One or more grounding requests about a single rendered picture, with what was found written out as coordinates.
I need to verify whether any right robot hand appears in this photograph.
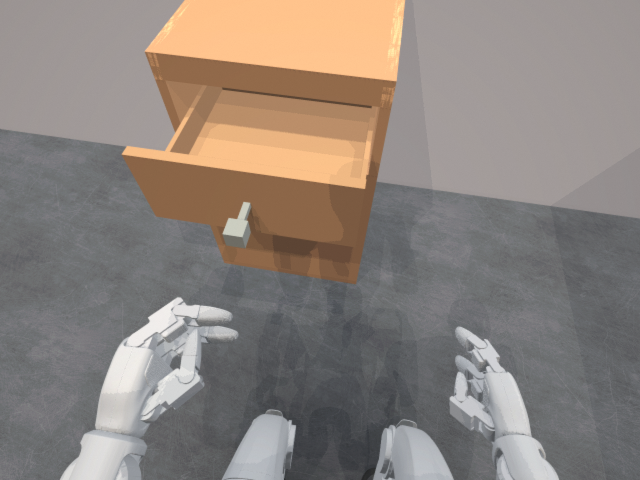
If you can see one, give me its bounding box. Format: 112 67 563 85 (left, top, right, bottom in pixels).
450 327 532 445

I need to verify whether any drawer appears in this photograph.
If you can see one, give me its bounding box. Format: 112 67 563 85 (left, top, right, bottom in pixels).
121 85 376 247

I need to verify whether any right robot forearm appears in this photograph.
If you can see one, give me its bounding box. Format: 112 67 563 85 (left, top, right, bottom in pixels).
492 434 559 480

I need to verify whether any cabinet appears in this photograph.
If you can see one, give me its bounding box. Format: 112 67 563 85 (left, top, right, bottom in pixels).
145 0 405 284

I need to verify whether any handle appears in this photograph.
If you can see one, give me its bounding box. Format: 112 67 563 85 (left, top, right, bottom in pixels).
222 202 251 248

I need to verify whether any right robot thigh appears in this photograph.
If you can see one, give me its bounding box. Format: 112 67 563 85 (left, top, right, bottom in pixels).
378 425 454 480

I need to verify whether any left robot forearm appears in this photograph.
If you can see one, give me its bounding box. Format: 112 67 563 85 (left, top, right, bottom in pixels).
60 430 147 480

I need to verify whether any robot thigh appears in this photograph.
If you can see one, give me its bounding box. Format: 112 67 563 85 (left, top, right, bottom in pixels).
222 414 296 480
378 425 454 480

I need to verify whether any left robot thigh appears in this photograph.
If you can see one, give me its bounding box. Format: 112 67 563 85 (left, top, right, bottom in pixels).
222 414 296 480

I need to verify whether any left robot hand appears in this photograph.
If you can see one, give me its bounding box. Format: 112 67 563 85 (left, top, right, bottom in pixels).
95 297 239 439

